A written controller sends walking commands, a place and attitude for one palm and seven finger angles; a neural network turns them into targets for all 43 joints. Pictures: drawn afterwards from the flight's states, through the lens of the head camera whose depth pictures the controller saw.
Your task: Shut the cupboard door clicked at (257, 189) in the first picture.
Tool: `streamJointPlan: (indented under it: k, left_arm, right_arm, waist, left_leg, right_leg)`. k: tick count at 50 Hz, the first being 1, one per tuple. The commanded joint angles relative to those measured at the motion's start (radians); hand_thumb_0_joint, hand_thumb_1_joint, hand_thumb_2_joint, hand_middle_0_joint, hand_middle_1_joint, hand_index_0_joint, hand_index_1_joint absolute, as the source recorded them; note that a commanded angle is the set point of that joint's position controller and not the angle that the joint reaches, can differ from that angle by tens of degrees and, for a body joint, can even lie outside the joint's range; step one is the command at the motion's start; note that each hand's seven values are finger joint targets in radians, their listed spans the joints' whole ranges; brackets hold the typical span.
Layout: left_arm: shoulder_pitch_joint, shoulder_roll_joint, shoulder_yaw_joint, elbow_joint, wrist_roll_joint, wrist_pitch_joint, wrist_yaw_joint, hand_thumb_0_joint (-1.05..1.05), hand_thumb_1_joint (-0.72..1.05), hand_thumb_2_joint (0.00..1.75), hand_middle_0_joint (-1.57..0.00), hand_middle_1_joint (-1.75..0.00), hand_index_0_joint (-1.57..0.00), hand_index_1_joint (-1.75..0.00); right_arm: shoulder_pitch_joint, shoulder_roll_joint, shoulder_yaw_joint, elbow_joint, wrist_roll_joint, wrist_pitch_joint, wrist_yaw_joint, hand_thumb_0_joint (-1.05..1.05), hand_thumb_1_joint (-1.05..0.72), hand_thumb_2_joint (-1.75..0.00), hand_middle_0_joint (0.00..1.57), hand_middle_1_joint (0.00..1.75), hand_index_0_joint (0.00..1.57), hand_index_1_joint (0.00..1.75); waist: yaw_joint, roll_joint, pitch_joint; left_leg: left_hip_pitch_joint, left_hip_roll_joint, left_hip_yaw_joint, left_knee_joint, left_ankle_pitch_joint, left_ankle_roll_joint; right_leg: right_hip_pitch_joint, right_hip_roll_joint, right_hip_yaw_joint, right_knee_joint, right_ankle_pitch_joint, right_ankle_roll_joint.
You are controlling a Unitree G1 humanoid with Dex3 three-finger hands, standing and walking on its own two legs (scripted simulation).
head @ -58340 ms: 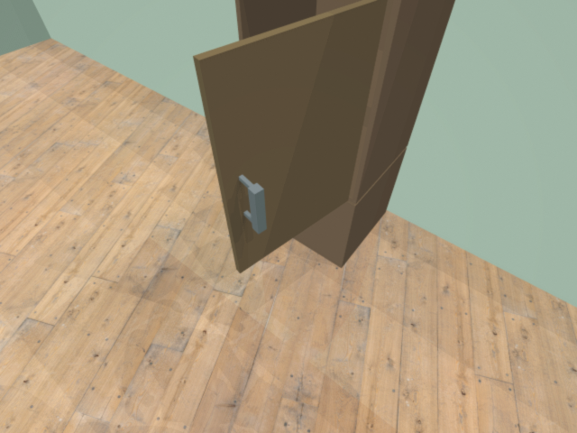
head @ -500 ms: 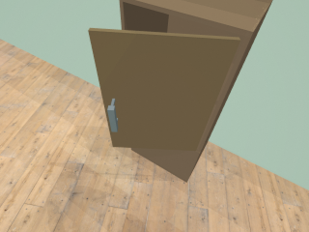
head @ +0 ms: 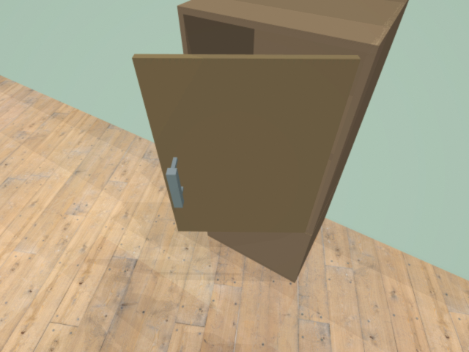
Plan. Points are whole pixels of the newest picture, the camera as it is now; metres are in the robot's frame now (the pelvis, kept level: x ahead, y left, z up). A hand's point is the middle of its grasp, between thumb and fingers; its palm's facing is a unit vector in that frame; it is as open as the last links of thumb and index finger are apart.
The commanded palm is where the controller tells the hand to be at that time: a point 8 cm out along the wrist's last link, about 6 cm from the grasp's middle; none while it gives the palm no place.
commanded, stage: look again from close up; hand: left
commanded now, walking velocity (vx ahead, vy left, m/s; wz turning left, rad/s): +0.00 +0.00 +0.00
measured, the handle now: (176, 182) +0.53 +0.18 -0.07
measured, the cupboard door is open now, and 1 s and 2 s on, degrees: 30 30 30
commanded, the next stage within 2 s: raise the hand and make a fist in 0.10 s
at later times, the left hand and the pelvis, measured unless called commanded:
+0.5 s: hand (150, 321) +0.19 +0.16 -0.05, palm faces +0.05 -1.00 -0.03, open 6.7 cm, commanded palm +0.12 +0.22 -0.07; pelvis -0.01 -0.04 -0.08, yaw +3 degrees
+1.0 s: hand (147, 332) +0.18 +0.17 -0.07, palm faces +0.04 -1.00 -0.02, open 4.3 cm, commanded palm +0.14 +0.22 -0.07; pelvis -0.02 -0.04 -0.12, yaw +3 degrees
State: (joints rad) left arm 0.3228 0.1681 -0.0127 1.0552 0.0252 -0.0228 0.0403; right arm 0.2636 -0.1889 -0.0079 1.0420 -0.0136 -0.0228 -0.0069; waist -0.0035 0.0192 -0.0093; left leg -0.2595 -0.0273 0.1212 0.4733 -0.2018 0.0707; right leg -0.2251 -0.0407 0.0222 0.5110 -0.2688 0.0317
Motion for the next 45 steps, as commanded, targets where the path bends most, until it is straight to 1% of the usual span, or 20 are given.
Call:
streamJointPlan:
  k: [1,9,10,11,12,13,14,15,16,17,19,22,25,28,31,35,38,41,43,45]
  left_arm:
    - [0.034,0.123,0.024,-0.042,-0.004,-0.016,-0.002,0.0,0.9,0.9,-0.2,-0.3,-0.2,-0.3]
    - [-0.008,0.153,0.027,-0.045,-0.005,-0.012,-0.005,0.0,0.9,0.9,-0.2,-0.3,-0.2,-0.3]
    - [0.044,0.119,0.017,-0.014,0.003,-0.006,0.031,0.0,0.9,0.9,-0.2,-0.3,-0.2,-0.3]
    - [-0.847,0.757,0.5,-1.628,-0.119,-0.275,0.029,0.0,0.9,0.9,-0.2,-0.3,-0.2,-0.3]
    - [-0.11,0.192,0.073,-1.274,-0.145,-0.202,0.007,0.0,0.9,0.9,-0.22,-0.32,-0.22,-0.32]
    - [0.148,0.011,0.031,-1.23,-0.21,-0.08,0.011,0.0,0.9,0.9,-0.24,-0.34,-0.24,-0.34]
    - [0.033,0.045,0.05,-1.104,-0.186,-0.082,0.025,0.0,0.9,0.9,-0.25,-0.36,-0.25,-0.36]
    - [0.051,0.033,0.094,-1.013,-0.199,-0.127,0.005,0.0,0.9,0.9,-0.27,-0.38,-0.27,-0.38]
    - [0.147,0.045,0.137,-0.903,-0.214,-0.193,-0.029,0.0,0.9,0.9,-0.29,-0.4,-0.29,-0.4]
    - [0.236,0.017,0.158,-0.806,-0.238,-0.279,-0.077,0.0,0.9,0.9,-0.31,-0.42,-0.31,-0.42]
    - [0.319,0.028,0.214,-0.752,-0.281,-0.476,-0.211,0.0,0.9,0.9,-0.35,-0.46,-0.35,-0.46]
    - [0.259,0.124,0.261,-0.816,-0.304,-0.73,-0.412,0.0,0.9,0.9,-0.4,-0.52,-0.4,-0.52]
    - [0.191,0.187,0.309,-0.962,-0.371,-0.67,-0.481,0.0,0.9,0.9,-0.46,-0.58,-0.46,-0.58]
    - [0.038,0.233,0.323,-1.203,-0.423,-0.596,-0.469,0.0,0.9,0.9,-0.51,-0.64,-0.51,-0.64]
    - [0.0,0.216,0.27,-1.389,-0.396,-0.585,-0.432,0.0,0.9,0.9,-0.57,-0.7,-0.57,-0.7]
    - [0.0,0.207,0.255,-1.334,-0.366,-0.538,-0.428,0.0,0.9,0.9,-0.64,-0.78,-0.64,-0.78]
    - [0.054,0.209,0.27,-1.239,-0.374,-0.456,-0.454,0.0,0.9,0.9,-0.69,-0.84,-0.69,-0.84]
    - [0.109,0.223,0.317,-1.215,-0.392,-0.397,-0.459,0.0,0.9,0.9,-0.75,-0.9,-0.75,-0.9]
    - [0.13,0.24,0.355,-1.229,-0.4,-0.39,-0.441,0.0,0.9,0.9,-0.79,-0.94,-0.79,-0.94]
    - [0.146,0.211,0.337,-1.24,-0.398,-0.404,-0.419,0.0,0.9,0.9,-0.82,-0.98,-0.82,-0.98]
  right_arm:
    - [0.013,-0.124,-0.021,-0.042,-0.001,-0.018,-0.003,0.0,-0.9,-0.9,0.2,0.3,0.2,0.3]
    - [-0.014,-0.136,-0.018,-0.019,0.0,-0.019,-0.004,0.0,-0.9,-0.9,0.2,0.3,0.2,0.3]
    - [-0.047,-0.141,-0.017,-0.071,0.011,-0.01,-0.004,0.0,-0.9,-0.9,0.2,0.3,0.2,0.3]
    - [0.016,-0.333,-0.072,-0.373,0.014,-0.185,-0.099,0.0,-0.9,-0.9,0.2,0.3,0.2,0.3]
    - [-0.078,-0.176,-0.023,-0.373,0.063,-0.253,-0.102,0.0,-0.9,-0.9,0.2,0.3,0.2,0.3]
    - [-0.104,-0.167,-0.017,-0.387,0.052,-0.302,-0.084,0.0,-0.9,-0.9,0.2,0.3,0.2,0.3]
    - [-0.06,-0.153,-0.023,-0.352,0.062,-0.328,-0.058,0.0,-0.9,-0.9,0.2,0.3,0.2,0.3]
    - [-0.048,-0.18,-0.054,-0.381,0.046,-0.332,-0.042,0.0,-0.9,-0.9,0.2,0.3,0.2,0.3]
    - [-0.07,-0.189,-0.067,-0.403,0.04,-0.334,-0.03,0.0,-0.9,-0.9,0.2,0.3,0.2,0.3]
    - [-0.097,-0.178,-0.071,-0.431,0.032,-0.334,-0.019,0.0,-0.9,-0.9,0.2,0.3,0.2,0.3]
    - [-0.115,-0.172,-0.089,-0.473,0.022,-0.333,0.007,0.0,-0.9,-0.9,0.2,0.3,0.2,0.3]
    - [-0.155,-0.182,-0.108,-0.552,0.015,-0.343,0.028,0.0,-0.9,-0.9,0.2,0.3,0.2,0.3]
    - [-0.175,-0.193,-0.106,-0.656,0.038,-0.324,0.018,0.0,-0.9,-0.9,0.2,0.3,0.2,0.3]
    - [-0.147,-0.182,-0.092,-0.692,0.049,-0.309,-0.022,0.0,-0.9,-0.9,0.2,0.3,0.2,0.3]
    - [-0.112,-0.171,-0.086,-0.674,0.046,-0.309,-0.048,0.0,-0.9,-0.9,0.2,0.3,0.2,0.3]
    - [-0.095,-0.164,-0.077,-0.619,0.043,-0.294,-0.072,0.0,-0.9,-0.9,0.2,0.3,0.2,0.3]
    - [-0.109,-0.161,-0.072,-0.618,0.05,-0.277,-0.077,0.0,-0.9,-0.9,0.2,0.3,0.2,0.3]
    - [-0.126,-0.149,-0.068,-0.639,0.053,-0.259,-0.074,0.0,-0.9,-0.9,0.2,0.3,0.2,0.3]
    - [-0.132,-0.141,-0.068,-0.641,0.05,-0.253,-0.07,0.0,-0.9,-0.9,0.2,0.3,0.2,0.3]
    - [-0.13,-0.133,-0.067,-0.648,0.047,-0.25,-0.064,0.0,-0.9,-0.9,0.2,0.3,0.2,0.3]
  waist:
    - [0.0,-0.045,0.066]
    - [0.002,-0.021,0.045]
    - [0.014,-0.078,0.058]
    - [-0.135,-0.055,-0.265]
    - [-0.001,0.278,-0.464]
    - [0.019,0.36,-0.372]
    - [-0.058,0.162,-0.109]
    - [-0.054,0.064,0.025]
    - [-0.034,-0.055,0.06]
    - [-0.008,-0.173,0.071]
    - [0.052,-0.206,-0.03]
    - [0.074,-0.111,-0.208]
    - [0.091,0.037,-0.334]
    - [0.05,0.022,-0.381]
    - [0.012,0.041,-0.412]
    - [-0.023,0.015,-0.362]
    - [-0.004,0.006,-0.348]
    - [0.026,-0.048,-0.414]
    - [0.052,-0.016,-0.443]
    - [0.049,-0.04,-0.43]
  left_leg:
    - [0.03,0.133,-0.166,-0.145,-0.081,-0.021]
    - [0.056,0.137,-0.15,-0.132,-0.013,-0.027]
    - [0.026,0.175,-0.114,0.011,0.061,-0.056]
    - [0.262,0.096,-0.179,0.025,0.162,-0.04]
    - [0.368,0.094,-0.159,0.045,0.345,-0.065]
    - [0.285,0.109,-0.189,-0.006,0.376,-0.128]
    - [0.098,0.093,-0.221,0.003,0.197,-0.12]
    - [-0.051,0.067,-0.222,0.037,-0.008,-0.113]
    - [-0.177,0.051,-0.209,0.1,-0.126,-0.099]
    - [-0.291,0.037,-0.196,0.176,-0.172,-0.094]
    - [-0.408,0.016,-0.149,0.337,-0.128,-0.104]
    - [-0.561,0.006,-0.129,0.549,-0.115,-0.091]
    - [-0.589,0.001,-0.112,0.608,-0.163,-0.067]
    - [-0.66,0.019,-0.13,0.685,-0.215,-0.048]
    - [-0.616,0.037,-0.148,0.721,-0.148,-0.034]
    - [-0.67,0.047,-0.162,0.768,-0.129,-0.032]
    - [-0.697,0.046,-0.165,0.758,-0.14,-0.034]
    - [-0.722,0.043,-0.167,0.75,-0.127,-0.042]
    - [-0.705,0.043,-0.17,0.731,-0.095,-0.045]
    - [-0.691,0.045,-0.17,0.711,-0.093,-0.048]
  right_leg:
    - [-0.067,-0.048,0.076,-0.107,0.028,-0.073]
    - [-0.03,-0.055,0.077,-0.119,0.079,-0.071]
    - [-0.033,-0.077,0.05,-0.116,0.113,-0.05]
    - [-0.022,0.013,-0.032,0.049,0.211,-0.054]
    - [-0.11,0.052,-0.097,0.11,0.095,-0.056]
    - [-0.126,0.048,-0.127,0.13,0.043,-0.056]
    - [-0.235,0.043,-0.122,0.117,0.003,-0.039]
    - [-0.303,0.047,-0.137,0.089,-0.019,-0.044]
    - [-0.363,0.048,-0.15,0.115,-0.064,-0.05]
    - [-0.432,0.054,-0.16,0.172,-0.128,-0.053]
    - [-0.505,0.046,-0.132,0.303,-0.16,-0.069]
    - [-0.606,0.04,-0.046,0.499,-0.135,-0.079]
    - [-0.61,0.038,0.027,0.526,-0.203,-0.076]
    - [-0.616,0.042,0.105,0.476,-0.325,-0.052]
    - [-0.625,0.051,0.088,0.5,-0.191,-0.046]
    - [-0.666,0.055,0.071,0.52,-0.123,-0.033]
    - [-0.65,0.054,0.072,0.501,-0.158,-0.029]
    - [-0.569,0.026,0.099,0.492,-0.116,-0.009]
    - [-0.538,0.031,0.076,0.517,-0.074,-0.018]
    - [-0.554,0.032,0.052,0.524,-0.058,-0.02]
